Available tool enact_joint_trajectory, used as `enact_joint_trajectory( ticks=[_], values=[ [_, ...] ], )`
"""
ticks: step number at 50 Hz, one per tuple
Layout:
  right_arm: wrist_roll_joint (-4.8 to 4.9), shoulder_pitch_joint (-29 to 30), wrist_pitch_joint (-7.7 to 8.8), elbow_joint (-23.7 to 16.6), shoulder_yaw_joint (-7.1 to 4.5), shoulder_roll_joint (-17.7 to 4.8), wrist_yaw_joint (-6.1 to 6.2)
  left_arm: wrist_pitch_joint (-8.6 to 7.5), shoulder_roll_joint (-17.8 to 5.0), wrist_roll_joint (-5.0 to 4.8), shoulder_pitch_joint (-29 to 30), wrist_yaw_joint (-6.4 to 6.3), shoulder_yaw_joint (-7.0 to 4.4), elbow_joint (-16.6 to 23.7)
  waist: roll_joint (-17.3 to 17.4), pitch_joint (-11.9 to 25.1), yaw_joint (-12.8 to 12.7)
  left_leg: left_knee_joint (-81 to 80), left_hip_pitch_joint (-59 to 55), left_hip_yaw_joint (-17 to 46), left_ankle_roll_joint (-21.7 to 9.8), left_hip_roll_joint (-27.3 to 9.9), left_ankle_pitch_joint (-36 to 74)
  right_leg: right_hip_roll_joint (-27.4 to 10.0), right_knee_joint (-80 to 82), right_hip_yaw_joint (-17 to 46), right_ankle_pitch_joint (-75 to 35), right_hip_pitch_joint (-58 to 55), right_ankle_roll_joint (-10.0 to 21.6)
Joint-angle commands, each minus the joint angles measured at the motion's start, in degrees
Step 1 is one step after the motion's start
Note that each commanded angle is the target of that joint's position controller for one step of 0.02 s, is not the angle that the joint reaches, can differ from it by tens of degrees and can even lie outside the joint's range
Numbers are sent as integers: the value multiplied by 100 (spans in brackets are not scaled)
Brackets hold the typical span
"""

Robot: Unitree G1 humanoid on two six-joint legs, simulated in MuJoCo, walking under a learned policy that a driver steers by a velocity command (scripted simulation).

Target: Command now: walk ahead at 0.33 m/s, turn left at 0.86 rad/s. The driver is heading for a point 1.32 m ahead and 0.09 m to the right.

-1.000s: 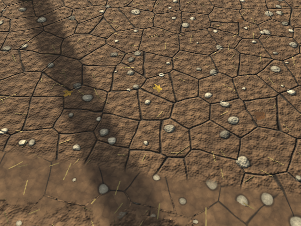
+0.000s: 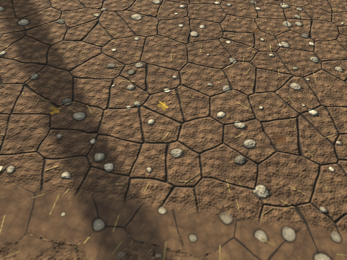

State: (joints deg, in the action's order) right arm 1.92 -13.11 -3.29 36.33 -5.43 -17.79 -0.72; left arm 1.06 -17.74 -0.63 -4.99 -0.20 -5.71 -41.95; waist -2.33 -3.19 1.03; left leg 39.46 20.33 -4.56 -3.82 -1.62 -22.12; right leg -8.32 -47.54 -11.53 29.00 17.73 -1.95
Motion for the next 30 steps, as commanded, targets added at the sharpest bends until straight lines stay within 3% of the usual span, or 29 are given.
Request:
enact_joint_trajectory(
  ticks=[1, 2, 3, 4, 6, 9, 13, 17, 20, 21, 23, 24, 25, 26, 27, 28, 29, 30],
  values=[
    [-101, -1458, 532, -74, -324, -1266, -60, -440, -551, -159, 1448, 126, -76, 1015, 1218, 259, 731, -3326, -2462, 5045, -1783, -2097, -3513, 618, -2419, 1654, 477, 3896, 284],
    [-64, -1112, 628, -125, -236, -1104, -25, -584, -655, -194, 1314, 160, -122, 987, 1117, 79, 436, -3253, -2191, 4710, -1525, -1939, -3138, 532, -2119, 1742, -79, 3742, 435],
    [2, -845, 629, -204, -166, -952, 20, -663, -694, -75, 1000, 156, -151, 792, 835, 88, 192, -3092, -2035, 4172, -1303, -1677, -2552, 439, -1826, 1749, -558, 3462, 423],
    [-8, -663, 612, -250, -121, -891, 85, -735, -703, 37, 862, 147, -170, 704, 802, 78, 65, -3053, -1838, 3685, -1147, -1413, -1995, 419, -1356, 1739, -1102, 3146, 354],
    [-102, -730, 629, -300, -62, -803, 192, -776, -605, 50, 723, 186, -163, 536, 758, 203, 35, -3057, -1823, 3047, -992, -1078, -1101, 565, -816, 1553, -1969, 2741, 162],
    [-118, -1082, 685, -171, -1, -702, 272, -740, -343, 56, 740, 186, -56, 442, 864, 151, 126, -3102, -1730, 2426, -882, -861, -196, 666, -8, 1405, -2795, 2520, -122],
    [-84, -1343, 724, -13, 19, -725, 270, -744, -294, -20, 1107, 216, 32, 535, 1122, -172, 357, -3225, -1502, 2128, -821, -841, 160, 698, 794, 1309, -3286, 2319, -294],
    [-64, -1633, 745, 230, 34, -754, 227, -801, -295, -104, 1568, 343, 148, 694, 1117, -605, 667, -3343, -2292, 1809, -826, -1146, 571, 521, 1293, 1098, -3298, 3027, -53],
    [-64, -1711, 717, 413, 51, -768, 204, -860, -267, -157, 1701, 518, 236, 809, 1068, -756, 683, -3353, -2824, 1385, -709, -1331, 1302, 484, 1598, 907, -3072, 3205, 323],
    [-91, -1635, 707, 437, 52, -799, 201, -868, -273, -175, 1652, 565, 253, 826, 1064, -711, 614, -3290, -2883, 1178, -646, -1344, 1865, 558, 1677, 804, -2971, 3030, 458],
    [-195, -1389, 704, 419, 42, -954, 213, -840, -429, -183, 1282, 568, 199, 824, 1189, -204, 308, -2695, -2863, 681, -498, -1273, 4947, 999, 1575, 451, -2671, 1972, 739],
    [-263, -1349, 677, 432, 31, -1048, 235, -790, -576, -186, 812, 524, 127, 777, 1338, 292, 24, -2012, -2968, 489, -417, -1236, 6816, 1275, 1305, 262, -2419, 1271, 873],
    [-341, -1160, 635, 421, 36, -1086, 258, -725, -802, -228, -317, 457, 9, 550, 1381, 961, -596, -785, -2659, 255, -293, -1156, 8138, 1516, 1088, 142, -2382, -104, 1043],
    [-367, -937, 644, 326, 53, -1135, 296, -629, -1052, -233, -1732, 364, -117, 205, 1005, 1585, -1286, 913, -1366, 166, -78, -1020, 7978, 1373, 955, 567, -2345, -2165, 1226],
    [-438, -1239, 776, 80, 253, -384, 224, -584, -1513, -173, -2654, 269, -227, 12, -720, 2283, -1084, 3604, 1101, 412, 328, -154, 3546, 81, 1229, 3307, -65, -4393, 2056],
    [-250, -1276, 1052, 41, 412, -237, 98, -645, -1316, -180, -2734, 293, -171, -55, -1370, 2943, -914, 4582, 2206, 1221, 362, 606, -253, -743, 2738, 6308, 1913, -4995, 2506],
    [34, -468, 1226, -200, 314, -678, 38, -654, -1013, -88, -2457, 245, -105, 6, -926, 1982, -1086, 4702, 2870, 1489, 197, 293, 61, -691, 3242, 6213, 1934, -4573, 2185],
    [75, 19, 1343, -346, 372, -676, 30, -667, -966, -4, -2256, 217, -79, 73, -284, 1316, -967, 4395, 2839, 1406, 112, 68, 302, -557, 3286, 5539, 993, -3649, 2038]
  ],
)
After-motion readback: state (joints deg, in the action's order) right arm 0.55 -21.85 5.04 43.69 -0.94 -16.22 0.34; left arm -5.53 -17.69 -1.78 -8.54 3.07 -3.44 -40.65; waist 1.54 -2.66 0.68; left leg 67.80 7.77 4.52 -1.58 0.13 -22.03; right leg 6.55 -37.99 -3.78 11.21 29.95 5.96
